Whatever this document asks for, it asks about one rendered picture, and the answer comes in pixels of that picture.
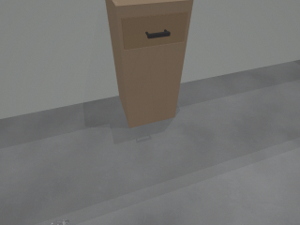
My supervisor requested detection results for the drawer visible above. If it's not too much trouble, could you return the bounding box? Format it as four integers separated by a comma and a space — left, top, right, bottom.
121, 11, 188, 50

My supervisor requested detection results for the handle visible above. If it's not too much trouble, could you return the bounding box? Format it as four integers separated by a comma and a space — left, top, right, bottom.
145, 29, 171, 39

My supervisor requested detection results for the cabinet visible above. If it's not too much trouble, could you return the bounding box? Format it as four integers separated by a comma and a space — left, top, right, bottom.
105, 0, 194, 128

